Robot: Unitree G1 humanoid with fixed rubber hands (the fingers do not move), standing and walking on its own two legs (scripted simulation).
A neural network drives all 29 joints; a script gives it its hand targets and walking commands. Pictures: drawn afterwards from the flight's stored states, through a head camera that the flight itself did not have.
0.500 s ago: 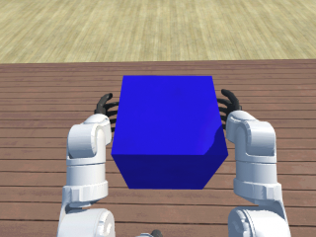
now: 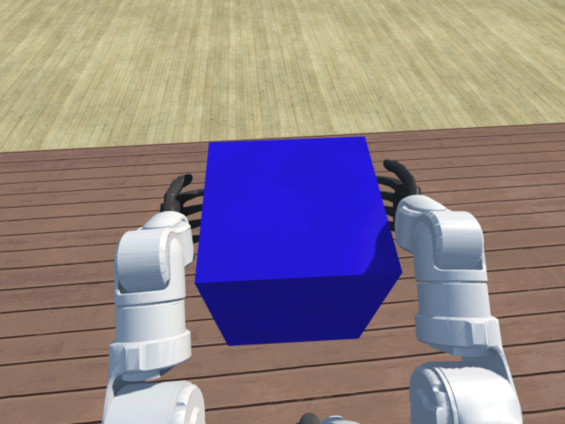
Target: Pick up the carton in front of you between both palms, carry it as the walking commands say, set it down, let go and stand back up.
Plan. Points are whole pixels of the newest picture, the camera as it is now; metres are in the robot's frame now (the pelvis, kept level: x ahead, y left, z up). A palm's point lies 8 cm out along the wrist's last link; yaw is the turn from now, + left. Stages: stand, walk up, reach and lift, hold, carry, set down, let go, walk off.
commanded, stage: carry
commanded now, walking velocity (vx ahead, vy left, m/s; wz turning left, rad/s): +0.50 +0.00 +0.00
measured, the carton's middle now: (290, 249) +0.36 -0.02 +0.05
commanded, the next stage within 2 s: none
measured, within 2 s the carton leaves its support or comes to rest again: neither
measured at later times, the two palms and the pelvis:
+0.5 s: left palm (178, 119) +0.65 +0.17 +0.09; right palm (331, 108) +0.67 -0.13 +0.08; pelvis +0.30 +0.00 -0.04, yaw -1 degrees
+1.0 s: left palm (199, 62) +0.96 +0.15 +0.05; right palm (315, 56) +0.95 -0.15 +0.06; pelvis +0.60 +0.02 -0.07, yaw +0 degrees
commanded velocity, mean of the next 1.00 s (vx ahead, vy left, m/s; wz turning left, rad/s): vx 0.50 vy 0.00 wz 0.00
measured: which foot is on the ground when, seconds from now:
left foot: down 0.00-0.02, up 0.04-0.54, down 0.56-1.00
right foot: up 0.00-0.02, down 0.04-0.54, up 0.56-1.00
